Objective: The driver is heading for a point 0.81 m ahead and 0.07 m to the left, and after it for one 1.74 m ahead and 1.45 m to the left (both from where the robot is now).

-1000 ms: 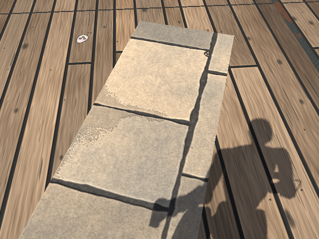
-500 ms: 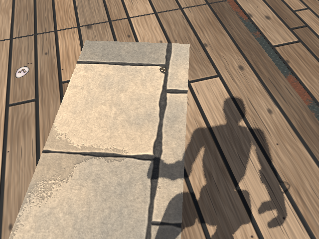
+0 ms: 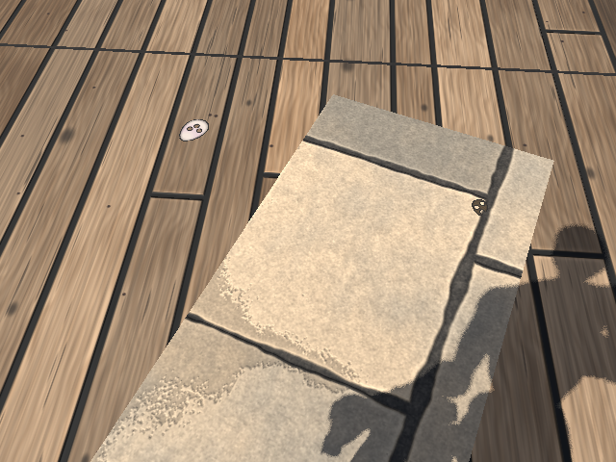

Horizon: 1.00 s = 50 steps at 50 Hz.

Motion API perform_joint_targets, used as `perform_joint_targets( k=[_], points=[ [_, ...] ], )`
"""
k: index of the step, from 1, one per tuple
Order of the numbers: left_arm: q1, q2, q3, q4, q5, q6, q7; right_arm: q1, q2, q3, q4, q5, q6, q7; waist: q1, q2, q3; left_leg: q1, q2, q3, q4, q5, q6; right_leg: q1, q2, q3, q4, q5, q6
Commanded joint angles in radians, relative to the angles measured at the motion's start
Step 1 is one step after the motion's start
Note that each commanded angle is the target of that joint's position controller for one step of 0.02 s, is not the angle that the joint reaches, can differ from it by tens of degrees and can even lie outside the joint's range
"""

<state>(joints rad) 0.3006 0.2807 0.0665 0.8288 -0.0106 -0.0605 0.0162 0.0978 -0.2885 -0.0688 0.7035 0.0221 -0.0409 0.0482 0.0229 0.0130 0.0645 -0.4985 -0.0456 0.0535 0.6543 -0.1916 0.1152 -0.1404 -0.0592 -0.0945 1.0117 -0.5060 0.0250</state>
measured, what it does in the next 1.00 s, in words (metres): walks ahead, turning left: right foot, then left foot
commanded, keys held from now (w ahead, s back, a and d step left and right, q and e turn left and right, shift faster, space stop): w+q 0.46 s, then w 0.40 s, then w+e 0.14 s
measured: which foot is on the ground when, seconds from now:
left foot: down 0.00-0.42, up 0.44-0.90, down 0.92-1.00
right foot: up 0.00-0.40, down 0.42-0.92, up 0.94-1.00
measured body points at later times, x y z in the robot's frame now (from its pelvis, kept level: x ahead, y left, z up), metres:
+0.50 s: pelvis +0.29 -0.03 +0.01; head +0.32 -0.03 +0.46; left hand +0.41 +0.27 -0.06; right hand +0.43 -0.29 -0.10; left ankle +0.12 +0.06 -0.64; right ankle +0.39 -0.12 -0.71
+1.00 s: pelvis +0.52 +0.10 +0.01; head +0.55 +0.13 +0.46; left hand +0.43 +0.37 -0.12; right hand +0.80 -0.05 -0.06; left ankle +0.55 +0.22 -0.72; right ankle +0.44 -0.09 -0.64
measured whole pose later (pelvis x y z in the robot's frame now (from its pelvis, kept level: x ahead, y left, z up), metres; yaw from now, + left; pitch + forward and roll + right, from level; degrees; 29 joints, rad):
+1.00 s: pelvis +0.52 +0.10 +0.01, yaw +21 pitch +2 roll -1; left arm 0.36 0.30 0.05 0.89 -0.03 -0.07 -0.01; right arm 0.09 -0.26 -0.04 0.64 0.00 -0.07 0.02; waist 0.05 -0.02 0.03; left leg -0.42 0.00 0.05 0.56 -0.18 0.05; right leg -0.27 -0.03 0.04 1.04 -0.47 -0.01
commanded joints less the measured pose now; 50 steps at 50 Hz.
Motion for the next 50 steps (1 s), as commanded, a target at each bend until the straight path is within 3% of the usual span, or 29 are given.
perform_joint_targets(
  k=[1,2,3,4,7,11,15,18,19,20,21,22,23,24,25,26,28,32,35,38,41,43,44,45,46,47,48,49,50],
  points=[
    [-0.124,0.130,0.012,-0.167,-0.034,-0.088,-0.018,0.260,-0.181,-0.056,-0.008,-0.003,-0.021,-0.013,-0.129,0.042,-0.244,0.749,0.323,-0.649,-0.358,-0.022,0.244,-0.685,0.015,0.192,0.336,0.055,-0.037],
    [-0.122,0.125,0.013,-0.154,-0.010,-0.090,-0.010,0.188,-0.148,-0.046,-0.020,0.001,-0.024,-0.014,-0.077,-0.020,-0.167,0.593,0.277,-0.539,-0.361,0.075,0.208,-0.629,-0.026,0.185,0.244,0.115,-0.034],
    [-0.108,0.138,0.023,-0.146,0.010,-0.082,-0.006,0.138,-0.115,-0.035,-0.037,-0.006,-0.024,-0.019,-0.041,-0.007,-0.130,0.476,0.244,-0.465,-0.380,0.170,0.194,-0.553,-0.050,0.184,0.177,0.155,-0.024],
    [-0.091,0.138,0.026,-0.145,0.016,-0.068,-0.007,0.118,-0.107,-0.030,-0.052,-0.015,-0.024,-0.023,-0.015,0.014,-0.121,0.403,0.222,-0.436,-0.402,0.215,0.190,-0.496,-0.059,0.185,0.147,0.180,-0.014],
    [-0.100,0.097,0.017,-0.156,0.026,-0.039,-0.005,0.131,-0.139,-0.039,-0.051,-0.011,-0.028,-0.039,-0.002,0.020,-0.098,0.284,0.188,-0.350,-0.430,0.329,0.190,-0.460,-0.048,0.150,0.012,0.248,0.032],
    [-0.258,0.055,-0.004,-0.196,0.023,-0.040,-0.011,0.184,-0.161,-0.046,-0.036,-0.001,-0.017,-0.059,-0.062,0.060,-0.070,0.224,0.118,-0.280,-0.412,0.231,0.124,-0.406,0.009,0.135,-0.309,0.509,0.054],
    [-0.351,0.083,0.002,-0.224,0.002,-0.055,-0.031,0.247,-0.163,-0.047,-0.016,0.006,-0.004,-0.064,-0.100,0.083,-0.068,0.276,0.150,-0.365,-0.358,0.106,0.100,-0.350,0.051,0.157,-0.471,0.575,0.043],
    [-0.315,0.124,0.019,-0.220,-0.001,-0.069,-0.040,0.244,-0.158,-0.048,-0.017,0.003,0.002,-0.069,-0.067,0.113,-0.072,0.349,0.187,-0.461,-0.269,0.085,0.076,-0.300,0.052,0.180,-0.519,0.470,0.003],
    [-0.259,0.132,0.027,-0.206,-0.001,-0.074,-0.039,0.227,-0.150,-0.047,-0.023,0.002,0.005,-0.069,-0.032,0.124,-0.083,0.346,0.177,-0.470,-0.227,0.104,0.062,-0.229,0.056,0.166,-0.548,0.453,-0.018],
    [-0.165,0.155,0.041,-0.183,0.007,-0.079,-0.033,0.221,-0.119,-0.036,-0.031,-0.002,0.004,-0.068,0.015,0.114,-0.135,0.321,0.131,-0.444,-0.127,0.146,0.032,-0.083,0.042,0.163,-0.572,0.451,-0.048],
    [-0.025,0.205,0.055,-0.170,0.026,-0.082,-0.025,0.226,-0.059,-0.013,-0.048,-0.015,0.001,-0.063,0.074,0.019,-0.266,0.218,0.069,-0.366,0.136,0.047,-0.005,0.160,-0.111,0.306,-0.559,0.387,-0.109],
    [0.067,0.286,0.075,-0.135,0.038,-0.069,-0.028,0.364,-0.001,0.005,-0.080,0.013,-0.008,-0.063,0.018,-0.324,-0.391,-0.133,-0.070,-0.230,0.464,-0.368,-0.073,0.477,-0.334,0.769,-0.655,0.143,-0.272],
    [0.053,0.199,0.057,-0.144,0.013,-0.064,-0.034,0.364,-0.102,-0.009,-0.056,0.022,-0.009,-0.066,0.034,-0.270,-0.338,-0.272,0.008,-0.249,0.614,-0.384,-0.086,0.459,-0.362,0.897,-0.714,-0.092,-0.272],
    [0.017,0.138,0.039,-0.150,0.009,-0.059,-0.031,0.266,-0.156,-0.024,-0.060,0.015,-0.005,-0.065,0.061,-0.169,-0.212,-0.301,0.039,-0.237,0.653,-0.288,-0.092,0.344,-0.314,0.750,-0.730,-0.073,-0.232],
    [-0.025,0.118,0.029,-0.149,0.018,-0.053,-0.031,0.211,-0.146,-0.024,-0.068,0.002,-0.002,-0.067,0.049,-0.096,-0.144,-0.271,0.068,-0.206,0.641,-0.217,-0.097,0.229,-0.269,0.618,-0.736,0.061,-0.207],
    [-0.050,0.098,0.022,-0.138,0.022,-0.049,-0.032,0.171,-0.129,-0.023,-0.081,-0.009,-0.005,-0.064,0.035,-0.082,-0.087,-0.251,0.090,-0.204,0.593,-0.171,-0.099,0.134,-0.228,0.526,-0.755,0.182,-0.207],
    [-0.064,0.076,0.013,-0.122,0.026,-0.054,-0.032,0.180,-0.093,-0.020,-0.083,0.002,-0.004,-0.054,0.000,-0.124,-0.066,-0.177,0.119,-0.191,0.519,-0.135,-0.096,0.044,-0.177,0.407,-0.796,0.304,-0.205],
    [-0.040,0.123,0.025,-0.081,0.007,-0.061,-0.032,0.117,-0.045,-0.001,-0.104,-0.012,-0.002,-0.047,-0.006,-0.097,-0.051,-0.195,0.139,-0.150,0.327,-0.070,-0.112,0.032,-0.187,0.305,-0.853,0.457,-0.249],
    [-0.027,0.150,0.029,-0.060,-0.001,-0.050,-0.029,0.034,-0.026,0.014,-0.118,-0.013,-0.016,-0.034,0.019,-0.084,-0.044,-0.159,0.146,-0.107,0.140,0.084,-0.116,0.035,-0.163,0.216,-0.868,0.520,-0.234],
    [0.023,0.170,0.030,-0.029,-0.010,-0.038,-0.028,-0.058,-0.023,0.019,-0.136,-0.006,-0.026,-0.022,0.054,-0.086,-0.030,-0.093,0.120,-0.067,-0.001,0.173,-0.116,0.042,-0.152,0.162,-0.857,0.538,-0.215],
    [0.067,0.185,0.032,0.003,-0.019,-0.022,-0.028,-0.116,-0.041,0.014,-0.160,0.001,-0.030,-0.012,0.060,-0.099,-0.011,-0.078,0.104,-0.059,-0.076,0.141,-0.092,0.108,-0.192,0.169,-0.831,0.559,-0.201],
    [0.063,0.201,0.036,0.017,-0.023,-0.011,-0.024,-0.097,-0.063,0.005,-0.161,-0.002,-0.032,-0.009,0.028,-0.110,-0.021,-0.015,0.084,-0.044,-0.122,0.091,-0.061,0.146,-0.209,0.163,-0.777,0.665,-0.183],
    [0.051,0.205,0.035,0.020,-0.028,-0.006,-0.021,-0.029,-0.083,-0.008,-0.142,-0.009,-0.034,-0.011,-0.022,-0.105,-0.058,0.112,0.058,-0.024,-0.167,0.099,-0.041,0.130,-0.190,0.144,-0.689,0.802,-0.165],
    [0.054,0.187,0.026,0.023,-0.026,-0.003,-0.020,0.109,-0.125,-0.033,-0.099,-0.015,-0.034,-0.019,-0.090,-0.085,-0.142,0.322,0.039,-0.014,-0.188,0.115,-0.016,0.076,-0.143,0.111,-0.527,0.893,-0.140],
    [0.042,0.138,0.003,-0.001,-0.004,-0.008,-0.019,0.291,-0.195,-0.057,-0.066,-0.027,-0.030,-0.033,-0.167,-0.006,-0.280,0.619,0.197,-0.178,-0.152,0.134,0.040,-0.118,-0.091,0.077,-0.247,0.683,-0.100],
    [0.142,0.018,-0.034,-0.028,0.006,-0.024,-0.021,0.337,-0.280,-0.068,-0.059,-0.038,-0.023,-0.039,-0.113,0.255,-0.399,0.897,0.454,-0.624,-0.246,-0.019,0.178,-0.487,0.078,0.068,0.109,0.015,-0.035],
    [0.107,0.115,-0.011,-0.011,-0.019,-0.038,-0.024,0.351,-0.194,-0.049,-0.057,-0.030,-0.024,-0.038,-0.153,0.187,-0.409,0.856,0.461,-0.735,-0.322,-0.154,0.189,-0.587,0.056,0.209,0.251,-0.078,-0.039],
    [0.035,0.161,0.005,-0.037,-0.040,-0.042,-0.027,0.294,-0.152,-0.032,-0.051,-0.024,-0.029,-0.037,-0.139,0.150,-0.260,0.746,0.428,-0.581,-0.340,-0.131,0.149,-0.651,0.011,0.207,0.276,0.001,-0.048],
    [-0.009,0.153,0.005,-0.044,-0.035,-0.040,-0.025,0.233,-0.119,-0.022,-0.050,-0.022,-0.034,-0.035,-0.110,0.107,-0.187,0.625,0.379,-0.458,-0.366,-0.071,0.120,-0.628,-0.031,0.186,0.240,0.088,-0.047]
  ],
)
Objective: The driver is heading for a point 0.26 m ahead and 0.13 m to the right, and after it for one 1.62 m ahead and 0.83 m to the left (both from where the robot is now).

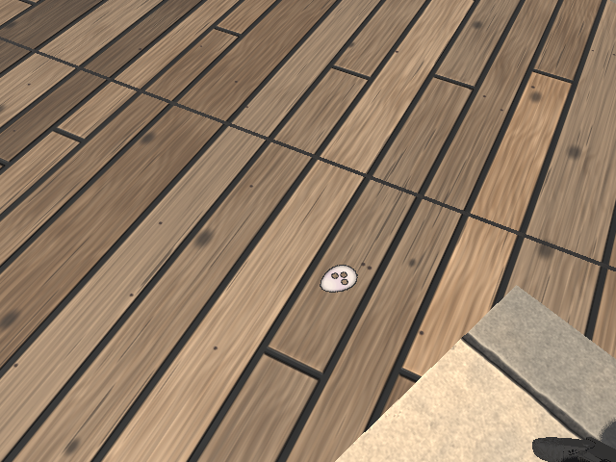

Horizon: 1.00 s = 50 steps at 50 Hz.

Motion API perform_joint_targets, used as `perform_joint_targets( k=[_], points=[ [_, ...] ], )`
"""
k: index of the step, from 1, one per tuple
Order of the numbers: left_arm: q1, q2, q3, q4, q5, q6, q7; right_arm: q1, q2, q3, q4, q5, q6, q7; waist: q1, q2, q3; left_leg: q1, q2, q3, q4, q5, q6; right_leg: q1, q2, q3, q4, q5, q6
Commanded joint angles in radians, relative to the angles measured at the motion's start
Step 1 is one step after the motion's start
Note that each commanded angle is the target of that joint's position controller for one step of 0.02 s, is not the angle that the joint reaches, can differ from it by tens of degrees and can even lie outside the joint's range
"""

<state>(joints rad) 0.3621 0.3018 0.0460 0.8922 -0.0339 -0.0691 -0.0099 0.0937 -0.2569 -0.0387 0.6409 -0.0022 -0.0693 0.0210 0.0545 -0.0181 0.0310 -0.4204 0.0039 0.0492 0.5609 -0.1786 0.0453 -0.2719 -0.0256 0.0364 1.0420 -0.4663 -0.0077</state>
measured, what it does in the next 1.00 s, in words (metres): walks ahead, turning left: right foot, then left foot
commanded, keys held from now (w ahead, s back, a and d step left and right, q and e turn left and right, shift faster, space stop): w+e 0.12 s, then w+q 0.36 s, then q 0.52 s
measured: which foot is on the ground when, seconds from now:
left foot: down 0.00-0.44, up 0.46-0.86, down 0.88-1.00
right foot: up 0.00-0.40, down 0.42-0.88, up 0.90-1.00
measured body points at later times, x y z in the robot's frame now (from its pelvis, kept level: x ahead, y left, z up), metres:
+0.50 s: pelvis +0.26 -0.05 +0.00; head +0.30 -0.06 +0.44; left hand +0.47 +0.19 -0.09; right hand +0.25 -0.33 -0.14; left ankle +0.10 +0.09 -0.67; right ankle +0.35 -0.16 -0.73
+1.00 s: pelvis +0.41 -0.01 +0.00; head +0.45 +0.03 +0.45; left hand +0.48 +0.31 -0.13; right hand +0.64 -0.24 -0.08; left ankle +0.47 +0.09 -0.73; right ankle +0.38 -0.16 -0.65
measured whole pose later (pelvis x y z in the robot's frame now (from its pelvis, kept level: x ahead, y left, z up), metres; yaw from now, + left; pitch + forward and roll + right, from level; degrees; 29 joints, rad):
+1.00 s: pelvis +0.41 -0.01 +0.00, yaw +18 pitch +2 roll -2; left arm 0.06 0.31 0.07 0.84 0.00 -0.01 0.02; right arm 0.16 -0.30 -0.08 0.67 0.00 0.01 0.01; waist -0.01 -0.02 0.08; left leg -0.43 -0.04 -0.01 0.54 -0.14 0.07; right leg -0.45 -0.01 -0.01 1.14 -0.53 0.05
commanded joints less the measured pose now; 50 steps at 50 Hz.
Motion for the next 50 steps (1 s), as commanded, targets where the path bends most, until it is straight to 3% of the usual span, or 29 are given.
perform_joint_targets(
  k=[1,3,6,8,11,15,18,19,20,21,22,23,24,25,26,27,29,32,35,39,42,43,44,45,46,47,48,49,50],
  points=[
    [-0.089,0.123,0.030,-0.107,0.002,-0.025,0.004,0.184,-0.121,-0.044,0.016,-0.002,-0.011,-0.004,-0.111,0.125,-0.098,0.444,0.294,-0.372,-0.309,-0.027,0.173,-0.465,-0.089,0.053,0.163,0.111,-0.009],
    [-0.048,0.087,0.031,-0.091,0.002,0.004,0.006,0.130,-0.092,-0.041,0.026,-0.010,-0.030,-0.001,-0.058,0.136,-0.065,0.321,0.260,-0.256,-0.378,0.069,0.158,-0.364,-0.113,0.065,0.123,0.187,0.002],
    [-0.074,0.048,0.027,-0.102,0.005,0.031,0.008,0.124,-0.109,-0.052,0.059,-0.015,-0.050,-0.008,-0.039,0.091,-0.022,0.274,0.260,-0.136,-0.427,0.193,0.161,-0.390,-0.114,0.080,0.066,0.269,0.021],
    [-0.138,0.037,0.023,-0.128,0.018,0.028,0.006,0.167,-0.125,-0.056,0.093,-0.012,-0.049,-0.013,-0.050,0.063,0.000,0.285,0.247,-0.104,-0.436,0.232,0.171,-0.425,-0.102,0.088,-0.047,0.350,0.025],
    [-0.250,0.013,0.006,-0.159,0.032,0.012,-0.011,0.190,-0.147,-0.057,0.122,0.011,-0.036,-0.017,-0.068,0.056,0.030,0.290,0.209,-0.069,-0.450,0.240,0.167,-0.401,-0.101,0.012,-0.270,0.484,0.021],
    [-0.400,0.019,-0.003,-0.203,0.023,-0.008,-0.031,0.291,-0.189,-0.067,0.176,0.026,-0.014,-0.021,-0.119,0.051,0.056,0.367,0.230,-0.096,-0.408,0.220,0.160,-0.370,-0.060,-0.016,-0.454,0.509,0.021],
    [-0.413,0.058,0.007,-0.215,0.017,-0.022,-0.042,0.308,-0.201,-0.072,0.201,0.030,0.002,-0.028,-0.096,0.086,0.039,0.432,0.264,-0.146,-0.339,0.241,0.136,-0.310,-0.039,-0.003,-0.530,0.442,-0.003],
    [-0.384,0.075,0.014,-0.207,0.017,-0.027,-0.042,0.302,-0.207,-0.074,0.206,0.030,0.007,-0.030,-0.075,0.103,0.021,0.440,0.266,-0.157,-0.303,0.285,0.125,-0.250,-0.025,-0.013,-0.543,0.410,-0.015],
    [-0.306,0.097,0.027,-0.186,0.020,-0.030,-0.038,0.283,-0.208,-0.073,0.207,0.031,0.012,-0.032,-0.024,0.110,-0.022,0.425,0.242,-0.140,-0.215,0.394,0.105,-0.125,-0.001,-0.036,-0.576,0.399,-0.035],
    [-0.157,0.147,0.053,-0.141,0.026,-0.032,-0.027,0.286,-0.181,-0.062,0.206,0.025,0.013,-0.033,0.040,0.099,-0.124,0.355,0.184,-0.102,-0.040,0.431,0.073,0.108,-0.004,-0.038,-0.566,0.418,-0.066],
    [0.021,0.225,0.076,-0.112,0.041,-0.029,-0.013,0.289,-0.118,-0.037,0.175,0.000,0.011,-0.035,0.099,-0.018,-0.295,0.153,0.110,-0.051,0.278,0.166,0.030,0.418,-0.195,0.155,-0.518,0.448,-0.127],
    [0.042,0.270,0.084,-0.100,0.046,-0.019,-0.015,0.421,0.001,-0.007,0.164,0.019,-0.003,-0.031,0.031,-0.282,-0.425,-0.205,-0.040,-0.071,0.595,-0.399,-0.025,0.688,-0.404,0.587,-0.638,0.205,-0.262],
    [0.021,0.166,0.057,-0.114,0.041,-0.018,-0.015,0.360,-0.116,-0.036,0.176,0.043,-0.012,-0.031,0.068,-0.177,-0.364,-0.290,0.004,-0.190,0.709,-0.412,-0.020,0.617,-0.376,0.616,-0.716,0.084,-0.233],
    [-0.054,0.124,0.043,-0.120,0.038,-0.021,-0.011,0.274,-0.162,-0.053,0.146,0.056,-0.012,-0.033,0.053,-0.150,-0.213,-0.339,0.037,-0.172,0.726,-0.336,-0.017,0.489,-0.356,0.453,-0.732,0.201,-0.198],
    [-0.130,0.097,0.034,-0.125,0.042,-0.024,-0.011,0.245,-0.151,-0.054,0.143,0.047,-0.007,-0.043,0.013,-0.090,-0.146,-0.294,0.075,-0.153,0.700,-0.268,-0.026,0.359,-0.324,0.330,-0.741,0.424,-0.185],
    [-0.184,0.067,0.029,-0.124,0.048,-0.027,-0.013,0.242,-0.142,-0.060,0.146,0.030,0.004,-0.048,-0.022,-0.081,-0.100,-0.242,0.096,-0.150,0.660,-0.233,-0.037,0.254,-0.294,0.219,-0.746,0.621,-0.180],
    [-0.242,0.045,0.029,-0.118,0.058,-0.035,-0.012,0.286,-0.106,-0.064,0.153,0.031,0.041,-0.050,-0.078,-0.102,-0.087,-0.132,0.115,-0.137,0.622,-0.210,-0.052,0.129,-0.260,0.076,-0.766,0.807,-0.177],
    [-0.270,0.094,0.046,-0.100,0.053,-0.034,0.009,0.226,-0.068,-0.054,0.102,0.024,0.075,-0.048,-0.092,-0.089,-0.043,-0.143,0.117,-0.106,0.476,-0.119,-0.076,0.069,-0.266,-0.037,-0.819,0.861,-0.199],
    [-0.284,0.120,0.055,-0.094,0.046,-0.013,0.030,0.168,-0.063,-0.047,0.072,0.017,0.077,-0.026,-0.076,-0.080,-0.065,-0.074,0.108,-0.063,0.281,0.056,-0.069,0.078,-0.241,-0.144,-0.820,0.830,-0.186],
    [-0.268,0.151,0.063,-0.078,0.019,0.014,0.036,0.091,-0.098,-0.059,0.024,0.011,0.090,0.004,-0.055,-0.072,-0.073,-0.037,0.085,-0.036,0.141,0.080,-0.041,0.160,-0.267,-0.176,-0.758,0.768,-0.160],
    [-0.290,0.169,0.072,-0.076,-0.006,0.034,0.037,0.107,-0.130,-0.077,0.005,0.007,0.102,0.015,-0.087,-0.067,-0.072,0.025,0.047,0.000,0.034,0.025,0.008,0.190,-0.278,-0.185,-0.618,0.756,-0.115],
    [-0.283,0.152,0.069,-0.073,-0.008,0.039,0.038,0.166,-0.154,-0.092,0.019,0.004,0.099,0.009,-0.116,-0.036,-0.100,0.129,0.007,0.018,-0.039,0.084,0.037,0.166,-0.238,-0.212,-0.492,0.761,-0.079],
    [-0.213,0.123,0.062,-0.063,0.016,0.043,0.033,0.236,-0.239,-0.122,0.031,0.003,0.095,-0.011,-0.129,0.111,-0.145,0.291,0.046,-0.086,-0.108,0.448,0.085,0.071,-0.157,-0.247,-0.275,0.596,-0.008],
    [-0.184,0.049,0.037,-0.096,0.076,0.043,0.025,0.228,-0.343,-0.137,0.008,-0.002,0.096,-0.033,-0.062,0.381,-0.171,0.497,0.282,-0.440,-0.083,0.887,0.242,-0.256,0.000,-0.254,0.063,-0.166,0.080],
    [-0.177,0.075,0.035,-0.101,0.057,0.043,0.019,0.222,-0.305,-0.116,-0.022,-0.022,0.078,-0.017,-0.089,0.290,-0.350,0.544,0.379,-0.662,-0.159,0.625,0.377,-0.339,0.058,-0.019,0.241,-0.272,0.079],
    [-0.245,0.118,0.046,-0.108,0.022,0.047,0.019,0.180,-0.261,-0.105,-0.034,-0.012,0.062,-0.005,-0.105,0.168,-0.296,0.494,0.338,-0.587,-0.195,0.498,0.340,-0.382,0.026,0.029,0.270,-0.200,0.061],
    [-0.276,0.114,0.046,-0.115,0.019,0.049,0.026,0.133,-0.232,-0.098,-0.031,0.006,0.052,-0.008,-0.086,0.114,-0.221,0.425,0.286,-0.508,-0.203,0.376,0.279,-0.404,0.000,0.036,0.228,-0.113,0.047],
    [-0.289,0.115,0.049,-0.106,0.034,0.054,0.038,0.095,-0.206,-0.090,-0.035,0.017,0.055,-0.016,-0.071,0.069,-0.182,0.361,0.251,-0.466,-0.215,0.286,0.233,-0.394,-0.023,0.044,0.169,-0.047,0.047],
    [-0.295,0.125,0.054,-0.110,0.041,0.061,0.045,0.063,-0.196,-0.085,-0.041,0.015,0.061,-0.027,-0.051,0.086,-0.162,0.286,0.223,-0.434,-0.231,0.245,0.212,-0.345,-0.029,0.050,0.112,-0.001,0.047]
  ],
)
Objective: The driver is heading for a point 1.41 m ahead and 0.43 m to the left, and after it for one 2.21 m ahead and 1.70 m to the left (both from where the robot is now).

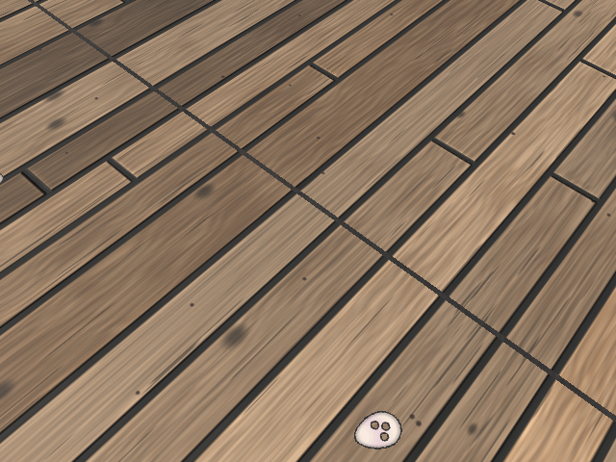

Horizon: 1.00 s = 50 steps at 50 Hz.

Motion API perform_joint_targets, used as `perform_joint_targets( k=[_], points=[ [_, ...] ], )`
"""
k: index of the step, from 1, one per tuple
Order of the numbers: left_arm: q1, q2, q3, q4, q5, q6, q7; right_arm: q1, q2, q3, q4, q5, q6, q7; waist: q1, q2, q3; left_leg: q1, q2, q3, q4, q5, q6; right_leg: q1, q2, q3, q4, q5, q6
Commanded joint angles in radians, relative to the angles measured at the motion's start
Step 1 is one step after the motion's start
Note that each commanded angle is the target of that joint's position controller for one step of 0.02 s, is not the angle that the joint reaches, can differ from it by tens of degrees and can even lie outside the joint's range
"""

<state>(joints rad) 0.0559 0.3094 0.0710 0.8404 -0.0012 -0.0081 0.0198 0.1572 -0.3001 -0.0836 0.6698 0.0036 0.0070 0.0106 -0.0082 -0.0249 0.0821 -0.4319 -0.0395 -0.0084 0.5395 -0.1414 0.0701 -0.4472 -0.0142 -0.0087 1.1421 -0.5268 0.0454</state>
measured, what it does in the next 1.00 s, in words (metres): walks ahead, turning left: right foot, then left foot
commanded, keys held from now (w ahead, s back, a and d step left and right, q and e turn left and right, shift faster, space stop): q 0.32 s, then w+q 0.52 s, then w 0.08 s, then w+e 0.08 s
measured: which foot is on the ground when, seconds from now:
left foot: down 0.00-0.34, up 0.36-0.80, down 0.82-1.00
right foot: up 0.00-0.32, down 0.34-0.82, up 0.84-1.00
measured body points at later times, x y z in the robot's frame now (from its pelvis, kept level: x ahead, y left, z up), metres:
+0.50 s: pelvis +0.05 -0.04 +0.01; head +0.07 -0.05 +0.46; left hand +0.04 +0.27 -0.09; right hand +0.29 -0.27 -0.08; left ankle +0.03 +0.09 -0.66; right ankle +0.07 -0.16 -0.73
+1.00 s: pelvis +0.17 +0.12 +0.01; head +0.18 +0.16 +0.46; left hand +0.11 +0.43 -0.10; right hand +0.41 -0.05 -0.08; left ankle +0.11 +0.18 -0.73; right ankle +0.27 -0.01 -0.64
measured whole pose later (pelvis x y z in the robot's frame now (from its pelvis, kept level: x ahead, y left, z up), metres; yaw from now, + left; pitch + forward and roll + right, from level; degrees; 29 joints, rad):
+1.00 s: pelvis +0.17 +0.12 +0.01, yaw +34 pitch +2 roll +0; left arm 0.22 0.33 0.06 0.77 -0.01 -0.09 -0.02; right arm 0.31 -0.27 -0.04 0.66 0.00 -0.05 0.02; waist 0.00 -0.04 0.02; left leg -0.21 -0.06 0.00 0.41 -0.23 0.07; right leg -0.59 -0.11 -0.01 1.11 -0.24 0.01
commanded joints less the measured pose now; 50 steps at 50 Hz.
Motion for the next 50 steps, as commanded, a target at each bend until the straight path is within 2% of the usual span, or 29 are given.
perform_joint_targets(
  k=[1,3,6,10,13,14,16,17,18,19,20,21,22,23,24,28,33,37,38,39,40,41,42,43,44,45,46,48,50],
  points=[
    [0.017,0.117,0.030,-0.056,0.009,0.004,0.016,-0.014,-0.152,-0.038,-0.080,-0.003,-0.010,-0.024,0.023,0.117,-0.212,0.253,0.245,-0.361,-0.221,0.204,0.177,-0.123,-0.026,0.087,-0.014,0.094,-0.004],
    [0.035,0.091,0.024,-0.050,0.004,0.007,0.017,-0.009,-0.157,-0.041,-0.087,-0.010,-0.008,-0.034,0.027,0.126,-0.224,0.239,0.221,-0.342,-0.223,0.213,0.173,-0.086,-0.003,0.083,-0.110,0.123,0.007],
    [0.018,0.070,0.016,-0.054,0.005,0.010,0.019,0.003,-0.173,-0.049,-0.089,-0.002,-0.001,-0.046,0.012,0.127,-0.225,0.226,0.205,-0.361,-0.226,0.105,0.170,-0.055,0.015,0.095,-0.239,0.157,0.027],
    [0.003,0.078,0.017,-0.061,-0.001,0.008,0.012,-0.012,-0.169,-0.048,-0.096,-0.005,0.012,-0.047,-0.002,0.162,-0.193,0.174,0.180,-0.418,-0.244,-0.085,0.152,0.004,0.033,0.106,-0.357,0.184,0.030],
    [0.014,0.087,0.020,-0.064,-0.005,-0.006,0.001,-0.013,-0.167,-0.047,-0.098,-0.002,0.021,-0.043,-0.007,0.182,-0.185,0.192,0.175,-0.476,-0.228,-0.085,0.142,0.047,0.045,0.109,-0.455,0.171,0.014],
    [0.028,0.090,0.021,-0.062,-0.007,-0.011,-0.004,-0.015,-0.166,-0.047,-0.099,0.001,0.025,-0.043,-0.003,0.186,-0.186,0.199,0.172,-0.491,-0.217,-0.066,0.136,0.071,0.048,0.105,-0.504,0.176,0.004],
    [0.099,0.094,0.027,-0.042,-0.007,-0.019,-0.014,-0.035,-0.164,-0.044,-0.104,0.014,0.036,-0.047,0.037,0.181,-0.186,0.167,0.135,-0.485,-0.173,-0.049,0.097,0.191,0.047,0.081,-0.698,0.284,-0.027],
    [0.155,0.132,0.039,-0.028,0.001,-0.018,-0.013,-0.018,-0.142,-0.037,-0.105,0.017,0.039,-0.050,0.048,0.128,-0.209,0.081,0.084,-0.440,-0.115,-0.210,0.050,0.312,-0.037,0.131,-0.783,0.309,-0.065],
    [0.176,0.205,0.054,-0.030,0.019,-0.010,-0.006,-0.001,-0.093,-0.025,-0.113,0.017,0.040,-0.048,0.027,-0.087,-0.199,-0.119,-0.040,-0.265,0.109,-0.425,-0.009,0.417,-0.249,0.348,-0.856,0.172,-0.161],
    [0.149,0.233,0.059,-0.039,0.048,-0.013,-0.008,-0.024,-0.131,-0.037,-0.141,0.022,0.025,-0.045,0.027,-0.270,-0.123,-0.268,-0.098,-0.144,0.313,-0.426,-0.036,0.326,-0.371,0.579,-0.955,0.035,-0.277],
    [0.078,0.182,0.045,-0.077,0.042,-0.021,0.000,-0.016,-0.188,-0.052,-0.128,0.009,0.016,-0.040,0.010,-0.202,-0.089,-0.289,-0.023,-0.168,0.430,-0.337,-0.051,0.305,-0.365,0.542,-0.958,-0.031,-0.276],
    [0.044,0.143,0.036,-0.088,0.020,-0.026,0.011,0.006,-0.195,-0.059,-0.105,0.005,0.014,-0.033,-0.003,-0.167,-0.080,-0.297,-0.013,-0.151,0.478,-0.261,-0.065,0.316,-0.309,0.453,-0.954,-0.026,-0.226],
    [0.041,0.130,0.032,-0.094,0.003,-0.029,0.020,0.030,-0.174,-0.056,-0.084,-0.001,0.017,-0.031,-0.005,-0.144,-0.086,-0.317,0.000,-0.132,0.530,-0.217,-0.082,0.358,-0.273,0.393,-0.946,-0.009,-0.192],
    [0.067,0.123,0.027,-0.089,-0.005,-0.032,0.025,0.028,-0.149,-0.048,-0.083,-0.001,0.016,-0.025,0.013,-0.128,-0.071,-0.350,0.015,-0.118,0.579,-0.182,-0.096,0.378,-0.268,0.352,-0.951,0.028,-0.188],
    [0.099,0.121,0.024,-0.087,-0.003,-0.036,0.028,0.014,-0.127,-0.041,-0.087,0.005,0.011,-0.018,0.028,-0.109,-0.067,-0.358,0.029,-0.094,0.601,-0.154,-0.103,0.385,-0.256,0.304,-0.963,0.056,-0.185],
    [0.209,0.143,0.030,-0.074,0.007,-0.047,0.021,-0.075,-0.087,-0.021,-0.128,0.016,-0.006,-0.007,0.097,-0.113,-0.039,-0.392,0.073,-0.043,0.492,-0.086,-0.130,0.446,-0.254,0.196,-0.999,0.118,-0.198],
    [0.230,0.191,0.047,-0.074,-0.003,-0.055,0.003,-0.118,-0.055,0.002,-0.164,0.018,-0.019,0.016,0.107,-0.125,-0.016,-0.244,0.110,0.012,0.256,-0.059,-0.115,0.393,-0.274,0.058,-1.008,0.229,-0.200],
    [0.236,0.214,0.060,-0.068,-0.027,-0.052,-0.019,-0.111,-0.071,0.003,-0.174,0.022,-0.013,0.030,0.087,-0.119,0.001,-0.110,0.105,0.062,0.142,-0.122,-0.057,0.365,-0.304,-0.003,-0.970,0.258,-0.187],
    [0.229,0.220,0.063,-0.066,-0.034,-0.048,-0.023,-0.089,-0.079,-0.001,-0.170,0.021,-0.011,0.031,0.066,-0.112,-0.004,-0.059,0.090,0.081,0.107,-0.134,-0.035,0.359,-0.311,-0.019,-0.935,0.301,-0.180],
    [0.206,0.223,0.063,-0.069,-0.039,-0.044,-0.024,-0.023,-0.091,-0.011,-0.152,0.019,-0.010,0.030,0.014,-0.099,-0.032,0.059,0.054,0.115,0.042,-0.108,-0.009,0.330,-0.298,-0.062,-0.844,0.446,-0.160],
    [0.217,0.193,0.052,-0.068,-0.035,-0.045,-0.024,0.102,-0.136,-0.039,-0.111,0.021,-0.007,0.025,-0.046,-0.050,-0.111,0.266,0.006,0.131,0.005,-0.085,0.022,0.271,-0.253,-0.135,-0.650,0.626,-0.129],
    [0.227,0.141,0.033,-0.081,-0.009,-0.049,-0.023,0.299,-0.212,-0.077,-0.059,0.031,-0.002,0.011,-0.133,0.062,-0.222,0.552,0.053,-0.001,-0.020,-0.115,0.071,0.097,-0.190,-0.195,-0.325,0.584,-0.072],
    [0.226,0.021,-0.010,-0.180,0.038,-0.074,-0.027,0.326,-0.361,-0.093,-0.072,0.036,-0.012,0.000,-0.072,0.413,-0.289,0.788,0.331,-0.599,-0.159,-0.281,0.257,-0.336,-0.011,-0.142,0.068,-0.041,0.007],
    [0.150,0.106,0.005,-0.175,-0.008,-0.105,-0.030,0.326,-0.268,-0.064,-0.092,0.027,-0.039,0.009,-0.133,0.250,-0.344,0.773,0.401,-0.786,-0.314,-0.429,0.306,-0.453,-0.003,0.060,0.194,-0.033,-0.007],
    [0.103,0.160,0.020,-0.187,-0.046,-0.121,-0.037,0.291,-0.201,-0.038,-0.078,0.012,-0.059,0.014,-0.117,0.200,-0.224,0.695,0.385,-0.656,-0.307,-0.361,0.267,-0.504,-0.056,0.063,0.200,0.058,-0.043],
    [0.112,0.150,0.016,-0.174,-0.036,-0.127,-0.034,0.237,-0.161,-0.025,-0.080,0.009,-0.066,0.014,-0.080,0.145,-0.175,0.586,0.345,-0.538,-0.288,-0.265,0.233,-0.457,-0.096,0.058,0.134,0.143,-0.060],
    [0.126,0.143,0.016,-0.156,-0.009,-0.125,-0.032,0.168,-0.128,-0.011,-0.088,0.008,-0.065,0.013,-0.043,0.108,-0.131,0.481,0.299,-0.434,-0.290,-0.163,0.205,-0.390,-0.127,0.063,0.052,0.214,-0.056],
    [0.174,0.128,0.017,-0.130,-0.005,-0.104,-0.043,0.096,-0.106,0.000,-0.097,-0.011,-0.071,0.005,0.011,0.139,-0.110,0.360,0.252,-0.310,-0.334,0.021,0.181,-0.276,-0.144,0.053,-0.017,0.310,-0.047],
    [0.182,0.104,0.011,-0.113,-0.006,-0.082,-0.048,0.096,-0.118,-0.001,-0.077,-0.011,-0.085,-0.001,0.023,0.105,-0.095,0.330,0.240,-0.212,-0.361,0.182,0.175,-0.271,-0.136,0.036,-0.067,0.390,-0.027]
  ],
)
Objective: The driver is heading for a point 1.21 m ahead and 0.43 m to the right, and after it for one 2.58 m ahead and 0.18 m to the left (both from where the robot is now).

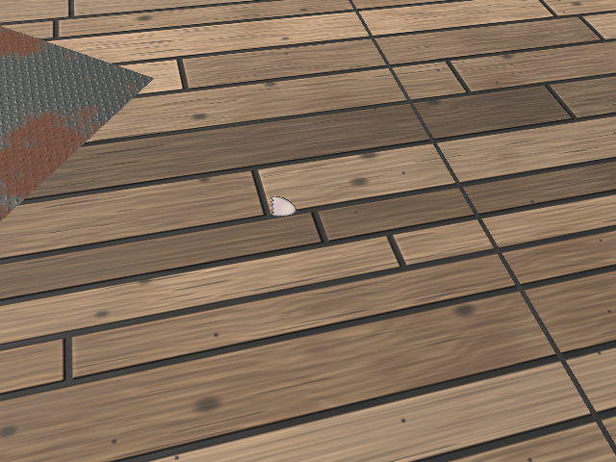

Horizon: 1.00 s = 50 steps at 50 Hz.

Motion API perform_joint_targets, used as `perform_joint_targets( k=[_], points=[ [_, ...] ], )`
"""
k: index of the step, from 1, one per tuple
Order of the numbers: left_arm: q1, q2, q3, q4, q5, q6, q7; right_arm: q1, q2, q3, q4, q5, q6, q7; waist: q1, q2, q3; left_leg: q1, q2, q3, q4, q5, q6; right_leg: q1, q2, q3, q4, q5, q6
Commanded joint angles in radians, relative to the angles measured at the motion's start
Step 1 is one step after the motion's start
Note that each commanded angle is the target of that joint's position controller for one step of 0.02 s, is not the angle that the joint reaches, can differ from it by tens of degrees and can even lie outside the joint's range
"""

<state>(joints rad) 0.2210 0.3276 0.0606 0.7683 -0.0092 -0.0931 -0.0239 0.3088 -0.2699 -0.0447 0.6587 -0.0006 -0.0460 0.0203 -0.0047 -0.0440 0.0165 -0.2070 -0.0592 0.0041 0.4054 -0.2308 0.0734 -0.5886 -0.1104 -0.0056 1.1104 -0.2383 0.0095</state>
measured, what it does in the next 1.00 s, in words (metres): walks ahead, turning right: right foot, then left foot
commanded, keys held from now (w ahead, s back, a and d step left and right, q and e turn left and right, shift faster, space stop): w+e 1.00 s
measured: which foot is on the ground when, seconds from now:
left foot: down 0.00-0.36, up 0.38-0.76, down 0.78-1.00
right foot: up 0.00-0.32, down 0.34-0.78, up 0.80-1.00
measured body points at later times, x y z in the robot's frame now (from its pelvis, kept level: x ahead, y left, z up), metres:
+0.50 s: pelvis +0.31 -0.04 -0.01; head +0.34 -0.04 +0.44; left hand +0.49 +0.21 -0.11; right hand +0.37 -0.33 -0.11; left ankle +0.28 +0.12 -0.65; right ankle +0.34 -0.11 -0.74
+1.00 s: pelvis +0.60 -0.04 +0.00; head +0.62 -0.04 +0.45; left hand +0.87 +0.12 -0.10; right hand +0.53 -0.33 -0.10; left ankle +0.65 +0.06 -0.74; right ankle +0.54 -0.17 -0.66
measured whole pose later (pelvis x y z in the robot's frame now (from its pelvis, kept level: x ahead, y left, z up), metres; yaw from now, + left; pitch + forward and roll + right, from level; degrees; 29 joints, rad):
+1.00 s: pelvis +0.60 -0.04 +0.00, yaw -31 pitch +1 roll +1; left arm 0.25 0.32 0.07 0.64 -0.03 -0.01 -0.01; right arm 0.30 -0.26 -0.05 0.73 -0.01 -0.10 0.00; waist -0.04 -0.06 0.01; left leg -0.20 -0.01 0.07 0.39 -0.21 0.02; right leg -0.60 -0.05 0.05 1.15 -0.30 0.01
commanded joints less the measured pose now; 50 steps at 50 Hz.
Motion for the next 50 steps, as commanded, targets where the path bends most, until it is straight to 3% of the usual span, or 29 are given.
perform_joint_targets(
  k=[1,6,11,12,14,15,16,17,18,19,20,21,22,23,24,27,30,32,34,36,38,39,40,41,42,43,44,47,50],
  points=[
    [-0.004,0.074,0.017,-0.045,0.003,0.009,-0.004,-0.042,-0.152,-0.040,-0.051,-0.006,-0.037,-0.013,0.014,0.108,-0.014,0.102,0.256,-0.186,-0.236,0.323,0.165,-0.145,-0.036,0.032,-0.079,0.148,0.016],
    [-0.155,0.025,-0.006,-0.085,-0.014,0.005,-0.021,0.009,-0.162,-0.037,0.011,-0.009,-0.048,-0.028,-0.045,0.100,0.057,0.077,0.218,-0.020,-0.298,0.314,0.091,-0.082,0.023,0.002,-0.402,0.419,-0.001],
    [-0.267,0.012,-0.015,-0.144,-0.017,-0.004,-0.055,0.073,-0.174,-0.045,0.074,0.000,-0.035,-0.035,-0.081,0.074,0.097,0.260,0.277,0.040,-0.258,0.431,0.066,-0.126,0.076,-0.005,-0.567,0.390,-0.052],
    [-0.270,0.014,-0.014,-0.153,-0.014,-0.006,-0.062,0.073,-0.178,-0.046,0.079,0.000,-0.028,-0.039,-0.074,0.080,0.084,0.302,0.286,0.050,-0.219,0.539,0.059,-0.119,0.092,-0.021,-0.579,0.345,-0.066],
    [-0.225,0.037,-0.003,-0.158,-0.007,-0.003,-0.067,0.065,-0.201,-0.052,0.077,-0.002,-0.011,-0.053,-0.038,0.127,0.012,0.377,0.289,0.073,-0.081,0.934,0.036,-0.041,0.150,-0.078,-0.563,0.227,-0.100],
    [-0.160,0.065,0.011,-0.150,-0.007,0.003,-0.064,0.061,-0.214,-0.055,0.072,-0.005,0.000,-0.063,-0.002,0.155,-0.044,0.407,0.285,0.082,0.032,1.123,0.024,0.030,0.186,-0.104,-0.546,0.160,-0.121],
    [-0.037,0.109,0.032,-0.129,-0.008,0.008,-0.055,0.047,-0.225,-0.056,0.065,-0.008,0.010,-0.068,0.063,0.162,-0.117,0.371,0.272,0.097,0.212,1.200,0.012,0.192,0.215,-0.110,-0.553,0.141,-0.150],
    [0.117,0.156,0.054,-0.110,-0.008,0.013,-0.039,0.021,-0.226,-0.051,0.050,-0.009,0.007,-0.073,0.156,0.122,-0.197,0.175,0.248,0.112,0.463,1.045,-0.016,0.486,0.161,-0.008,-0.592,0.211,-0.202],
    [0.215,0.258,0.078,-0.104,-0.001,0.017,-0.029,0.140,-0.099,-0.013,0.010,-0.030,-0.016,-0.057,0.099,-0.127,-0.352,-0.307,0.074,0.080,0.924,0.230,-0.105,0.953,-0.126,0.495,-0.555,0.137,-0.408],
    [0.223,0.193,0.064,-0.101,-0.017,0.019,-0.022,0.122,-0.122,-0.002,0.018,-0.023,-0.056,-0.032,0.119,-0.108,-0.483,-0.477,-0.035,-0.110,1.073,-0.323,-0.102,1.074,-0.215,0.849,-0.726,0.016,-0.473],
    [0.185,0.156,0.052,-0.106,-0.012,0.023,-0.011,0.004,-0.175,-0.019,-0.022,0.026,-0.082,-0.012,0.138,-0.053,-0.332,-0.579,0.038,-0.166,1.071,-0.258,-0.079,0.979,-0.184,0.712,-0.779,-0.065,-0.403],
    [0.118,0.134,0.046,-0.121,-0.011,0.025,-0.006,-0.060,-0.172,-0.010,-0.047,0.034,-0.098,-0.008,0.107,0.034,-0.199,-0.584,0.087,-0.147,0.976,-0.181,-0.063,0.803,-0.149,0.594,-0.807,-0.054,-0.363],
    [0.055,0.112,0.038,-0.134,-0.009,0.026,-0.004,-0.088,-0.162,-0.012,-0.050,0.013,-0.102,-0.013,0.060,0.099,-0.095,-0.548,0.117,-0.123,0.871,-0.149,-0.066,0.629,-0.107,0.512,-0.833,0.040,-0.338],
    [0.017,0.091,0.029,-0.150,0.002,0.024,-0.001,-0.071,-0.166,-0.019,-0.047,-0.004,-0.093,-0.018,0.019,0.085,-0.050,-0.479,0.143,-0.118,0.809,-0.122,-0.075,0.507,-0.072,0.446,-0.861,0.136,-0.330],
    [-0.009,0.087,0.029,-0.162,0.008,0.025,0.002,-0.046,-0.161,-0.019,-0.044,-0.010,-0.080,-0.020,-0.009,0.047,-0.034,-0.429,0.152,-0.111,0.777,-0.111,-0.090,0.421,-0.049,0.418,-0.884,0.187,-0.335],
    [-0.017,0.111,0.036,-0.154,0.001,0.021,0.015,-0.039,-0.121,-0.005,-0.046,-0.024,-0.055,-0.030,-0.028,0.014,-0.016,-0.365,0.157,-0.061,0.604,-0.049,-0.146,0.262,-0.004,0.300,-0.899,0.329,-0.329],
    [0.019,0.136,0.046,-0.136,-0.012,0.032,0.029,-0.168,-0.078,0.015,-0.071,-0.022,-0.058,-0.028,0.028,-0.010,-0.013,-0.276,0.115,-0.038,0.336,0.203,-0.165,0.196,0.067,0.222,-0.870,0.248,-0.265],
    [0.075,0.141,0.049,-0.119,-0.016,0.043,0.033,-0.235,-0.088,0.012,-0.082,-0.005,-0.065,-0.021,0.067,-0.026,-0.034,-0.232,0.076,-0.043,0.220,0.308,-0.171,0.231,0.060,0.257,-0.844,0.170,-0.239],
    [0.103,0.138,0.049,-0.110,-0.023,0.052,0.036,-0.256,-0.115,0.000,-0.089,0.008,-0.071,-0.015,0.071,-0.045,-0.044,-0.218,0.068,-0.076,0.148,0.294,-0.162,0.300,0.035,0.324,-0.792,0.090,-0.220],
    [0.104,0.130,0.048,-0.110,-0.019,0.056,0.037,-0.236,-0.147,-0.018,-0.086,0.014,-0.078,-0.011,0.047,-0.067,-0.050,-0.187,0.070,-0.098,0.112,0.223,-0.134,0.361,0.003,0.396,-0.724,0.043,-0.195],
    [0.094,0.092,0.038,-0.118,-0.011,0.058,0.034,-0.123,-0.173,-0.041,-0.058,0.012,-0.086,-0.015,-0.022,-0.076,-0.079,-0.027,0.080,-0.081,0.067,0.164,-0.080,0.347,0.032,0.401,-0.607,0.040,-0.150],
    [0.101,0.025,0.015,-0.131,-0.002,0.052,0.028,-0.004,-0.219,-0.058,-0.051,-0.006,-0.091,-0.023,-0.078,0.002,-0.177,0.169,0.213,-0.203,0.060,0.081,-0.018,0.275,0.090,0.331,-0.376,-0.022,-0.110],
    [0.225,-0.048,-0.009,-0.164,-0.019,0.041,0.025,0.095,-0.312,-0.081,-0.024,-0.029,-0.078,-0.024,-0.042,0.310,-0.315,0.487,0.448,-0.639,-0.030,-0.156,0.139,-0.033,0.229,0.174,-0.026,-0.317,-0.041],
    [0.230,0.036,0.001,-0.160,-0.034,0.039,0.027,0.117,-0.261,-0.076,-0.012,-0.007,-0.069,-0.015,-0.056,0.348,-0.296,0.497,0.499,-0.856,-0.105,-0.416,0.169,-0.199,0.161,0.168,0.155,-0.343,-0.024],
    [0.142,0.107,0.022,-0.159,-0.032,0.044,0.030,0.072,-0.194,-0.058,-0.026,-0.002,-0.066,-0.019,-0.085,0.232,-0.173,0.403,0.451,-0.717,-0.120,-0.426,0.128,-0.240,0.122,0.170,0.219,-0.246,-0.018],
    [0.074,0.114,0.026,-0.172,-0.019,0.050,0.033,0.028,-0.166,-0.048,-0.028,-0.008,-0.060,-0.021,-0.083,0.160,-0.102,0.303,0.406,-0.560,-0.113,-0.276,0.096,-0.226,0.091,0.138,0.217,-0.170,-0.012],
    [0.035,0.105,0.029,-0.186,-0.009,0.051,0.031,-0.007,-0.139,-0.039,-0.023,-0.013,-0.056,-0.023,-0.071,0.140,-0.048,0.217,0.363,-0.445,-0.125,-0.133,0.089,-0.206,0.066,0.137,0.173,-0.117,-0.010],
    [0.036,0.058,0.028,-0.196,-0.022,0.066,0.017,-0.038,-0.106,-0.031,0.000,-0.012,-0.061,-0.027,-0.032,0.185,-0.009,0.109,0.308,-0.253,-0.188,0.038,0.085,-0.125,0.024,0.110,0.090,-0.063,-0.005],
    [-0.012,0.023,0.018,-0.217,-0.012,0.078,0.014,-0.031,-0.140,-0.045,0.033,-0.008,-0.067,-0.027,-0.029,0.144,0.014,0.108,0.330,-0.159,-0.229,0.155,0.113,-0.159,0.012,0.101,-0.016,-0.013,0.010]
  ],
)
